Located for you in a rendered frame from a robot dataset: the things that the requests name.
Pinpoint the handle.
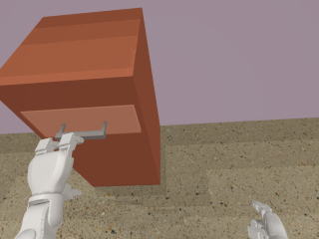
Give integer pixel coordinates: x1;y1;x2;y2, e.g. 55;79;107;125
55;120;107;141

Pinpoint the robot right hand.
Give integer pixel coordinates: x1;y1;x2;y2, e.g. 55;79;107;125
247;200;288;239

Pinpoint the drawer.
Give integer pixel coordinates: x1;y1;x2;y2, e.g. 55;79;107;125
21;105;141;137

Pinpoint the left robot forearm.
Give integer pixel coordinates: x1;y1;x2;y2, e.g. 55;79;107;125
14;192;65;239

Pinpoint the cabinet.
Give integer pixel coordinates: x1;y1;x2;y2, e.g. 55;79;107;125
0;7;160;187

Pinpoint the robot left hand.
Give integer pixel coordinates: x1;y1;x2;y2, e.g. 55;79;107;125
27;132;85;201

